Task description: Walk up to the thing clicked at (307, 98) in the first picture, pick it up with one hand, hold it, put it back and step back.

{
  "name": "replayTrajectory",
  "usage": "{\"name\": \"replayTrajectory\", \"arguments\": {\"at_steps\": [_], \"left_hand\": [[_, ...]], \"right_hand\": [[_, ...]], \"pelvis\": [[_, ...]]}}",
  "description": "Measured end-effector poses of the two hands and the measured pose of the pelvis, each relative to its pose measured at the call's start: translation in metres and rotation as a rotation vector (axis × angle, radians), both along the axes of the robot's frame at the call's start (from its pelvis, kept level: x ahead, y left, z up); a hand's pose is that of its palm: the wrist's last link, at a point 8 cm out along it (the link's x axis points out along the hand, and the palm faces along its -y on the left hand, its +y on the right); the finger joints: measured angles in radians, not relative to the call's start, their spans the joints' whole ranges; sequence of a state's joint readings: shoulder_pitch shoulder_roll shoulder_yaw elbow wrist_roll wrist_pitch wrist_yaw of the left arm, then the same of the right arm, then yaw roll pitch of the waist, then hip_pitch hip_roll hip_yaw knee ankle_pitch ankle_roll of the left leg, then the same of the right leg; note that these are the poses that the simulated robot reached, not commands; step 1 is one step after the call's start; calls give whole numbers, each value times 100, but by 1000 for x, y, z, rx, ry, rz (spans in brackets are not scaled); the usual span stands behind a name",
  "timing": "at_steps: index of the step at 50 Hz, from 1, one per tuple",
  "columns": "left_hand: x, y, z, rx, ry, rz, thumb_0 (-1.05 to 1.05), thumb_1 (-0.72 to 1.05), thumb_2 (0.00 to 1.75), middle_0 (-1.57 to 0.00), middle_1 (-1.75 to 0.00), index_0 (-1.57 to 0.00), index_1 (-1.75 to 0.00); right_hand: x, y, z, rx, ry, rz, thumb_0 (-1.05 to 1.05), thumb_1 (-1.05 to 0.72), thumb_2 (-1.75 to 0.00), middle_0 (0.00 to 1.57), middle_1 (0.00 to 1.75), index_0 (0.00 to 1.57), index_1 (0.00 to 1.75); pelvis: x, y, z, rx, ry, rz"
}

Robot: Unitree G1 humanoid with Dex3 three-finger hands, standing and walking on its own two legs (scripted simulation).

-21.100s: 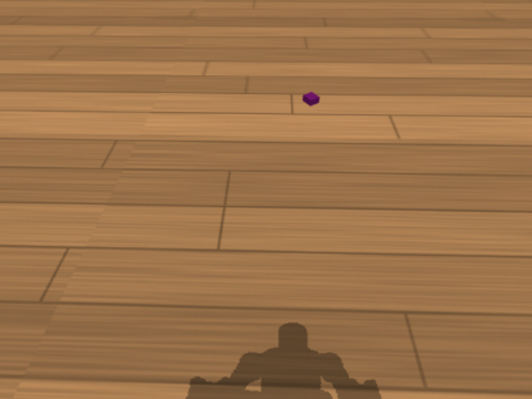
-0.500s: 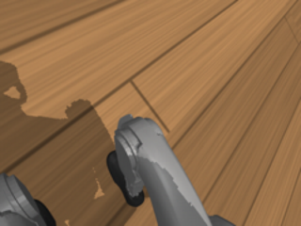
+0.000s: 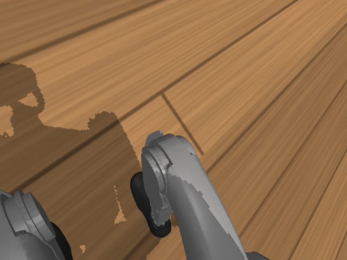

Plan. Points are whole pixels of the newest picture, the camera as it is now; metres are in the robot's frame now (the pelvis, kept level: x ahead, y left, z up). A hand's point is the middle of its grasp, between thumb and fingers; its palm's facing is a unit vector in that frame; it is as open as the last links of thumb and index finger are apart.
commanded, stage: settle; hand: left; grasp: from above
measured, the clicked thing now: out of the picture +0.44 +0.32 -0.28
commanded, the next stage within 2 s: lift in 0.42 s
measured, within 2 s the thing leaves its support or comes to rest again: neither
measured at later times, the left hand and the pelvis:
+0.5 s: hand out of the picture +0.42 +0.32 -0.16, palm faces -0.17 -0.39 -0.90, open 11.3 cm; pelvis +0.00 -0.01 +0.02, yaw +3 degrees
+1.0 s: hand out of the picture +0.41 +0.33 -0.07, palm faces -0.09 -0.41 -0.91, open 11.1 cm; pelvis +0.01 -0.01 +0.06, yaw +7 degrees
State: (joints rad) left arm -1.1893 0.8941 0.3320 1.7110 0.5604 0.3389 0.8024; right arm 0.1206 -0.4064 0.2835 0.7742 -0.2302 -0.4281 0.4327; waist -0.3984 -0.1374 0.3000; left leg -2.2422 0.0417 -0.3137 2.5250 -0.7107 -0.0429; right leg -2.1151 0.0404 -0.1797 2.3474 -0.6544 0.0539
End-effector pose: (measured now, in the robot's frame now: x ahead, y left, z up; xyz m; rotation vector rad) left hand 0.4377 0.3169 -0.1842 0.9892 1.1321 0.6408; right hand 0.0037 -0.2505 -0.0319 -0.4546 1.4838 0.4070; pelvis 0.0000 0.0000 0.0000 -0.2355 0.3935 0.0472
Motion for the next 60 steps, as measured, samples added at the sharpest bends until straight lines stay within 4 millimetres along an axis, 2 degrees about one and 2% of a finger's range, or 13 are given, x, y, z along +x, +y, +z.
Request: {"name": "replayTrajectory", "arguments": {"at_steps": [7, 17, 28, 35, 39, 44, 51, 60], "left_hand": [[5, 10, 29, 38, -7, -44, 4, -17, 48, -61, -51, -64, -56], [-8, 15, 72, 32, 43, -90, 4, -15, 47, -60, -51, -64, -55], [-13, 8, 88, 45, 63, -125, 3, -16, 50, -59, -52, -63, -57], [-9, 2, 98, 20, 44, -64, 4, -15, 44, -62, -49, -66, -53], [-7, 3, 111, 4, 26, -40, 4, -14, 39, -65, -45, -69, -49], [-10, 9, 137, 21, 17, -40, 3, -12, 33, -68, -40, -72, -43], [-34, 15, 179, 35, 27, -43, 2, -10, 27, -72, -34, -76, -36], [-62, 11, 236, 29, 41, -85, 1, -9, 23, -75, -27, -79, -30]], "right_hand": [[14, -5, 0, 3, -32, -36, 0, -91, -89, 20, 29, 19, 30], [26, -19, -3, -17, -109, -104, 0, -90, -89, 20, 29, 19, 30], [16, -24, -11, -23, -90, -141, 0, -90, -89, 20, 29, 19, 30], [12, -22, -12, -11, -57, -162, 0, -91, -89, 20, 29, 19, 30], [16, -22, -14, -10, -56, -187, 0, -91, -89, 20, 29, 19, 30], [30, -24, -16, -11, -93, -224, 0, -91, -89, 20, 29, 19, 30], [61, -24, -11, -3, -184, -262, 0, -91, -89, 20, 29, 19, 30], [99, -21, 20, 2, -295, -257, 0, -91, -89, 20, 29, 19, 30]], "pelvis": [[2, -1, 10, 9, 62, -2], [3, -4, 19, 38, 118, 8], [3, -8, 24, 76, 141, 21], [5, -11, 31, 90, 165, 26], [7, -11, 35, 95, 183, 28], [8, -10, 43, 104, 200, 32], [8, -9, 64, 123, 220, 47], [6, -14, 108, 147, 213, 65]]}}
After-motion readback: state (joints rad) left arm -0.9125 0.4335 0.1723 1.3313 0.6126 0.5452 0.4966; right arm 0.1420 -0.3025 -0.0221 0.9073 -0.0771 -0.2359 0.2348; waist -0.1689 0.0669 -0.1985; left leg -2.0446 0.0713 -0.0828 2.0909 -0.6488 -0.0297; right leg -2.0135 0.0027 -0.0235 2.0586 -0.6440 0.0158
